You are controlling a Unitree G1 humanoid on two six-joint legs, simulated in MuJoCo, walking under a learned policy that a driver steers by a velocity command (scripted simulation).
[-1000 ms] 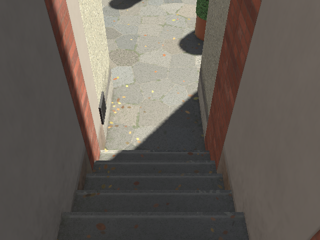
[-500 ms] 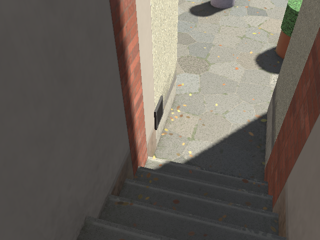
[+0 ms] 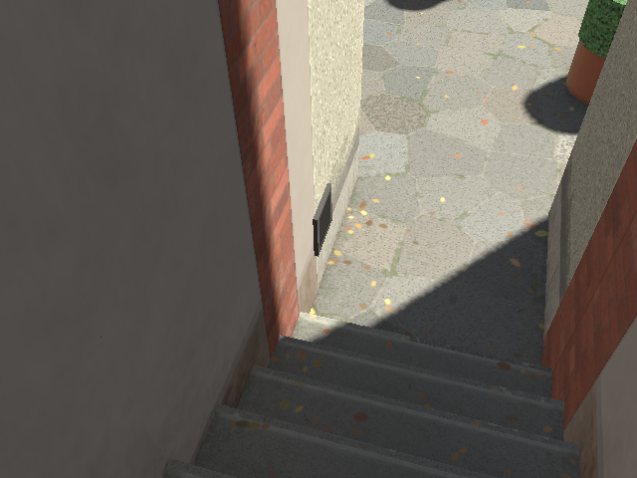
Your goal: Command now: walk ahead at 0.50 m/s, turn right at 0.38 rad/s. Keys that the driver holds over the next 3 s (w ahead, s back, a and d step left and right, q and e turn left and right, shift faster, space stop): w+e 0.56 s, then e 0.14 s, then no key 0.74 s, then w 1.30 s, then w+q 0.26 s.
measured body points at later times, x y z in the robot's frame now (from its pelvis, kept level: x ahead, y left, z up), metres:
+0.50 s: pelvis +0.21 -0.07 -0.19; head +0.22 -0.07 +0.26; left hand +0.16 +0.12 -0.35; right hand +0.31 -0.32 -0.31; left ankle +0.45 +0.04 -0.85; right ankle +0.12 -0.13 -0.86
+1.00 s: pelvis +0.39 -0.07 -0.35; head +0.41 -0.08 +0.10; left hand +0.56 +0.09 -0.48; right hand +0.25 -0.26 -0.49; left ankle +0.42 +0.00 -1.05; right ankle +0.38 -0.21 -1.01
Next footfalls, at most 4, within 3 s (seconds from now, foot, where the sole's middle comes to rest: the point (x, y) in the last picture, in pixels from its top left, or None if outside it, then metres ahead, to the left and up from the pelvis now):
0.18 right None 0.16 -0.14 -0.90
0.64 left None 0.46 -0.02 -1.09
1.00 right None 0.39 -0.21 -1.09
2.16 left None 0.68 -0.13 -1.28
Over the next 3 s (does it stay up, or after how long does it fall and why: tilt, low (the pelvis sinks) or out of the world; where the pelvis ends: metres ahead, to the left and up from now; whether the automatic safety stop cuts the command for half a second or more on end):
stays up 0.89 -0.40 -0.73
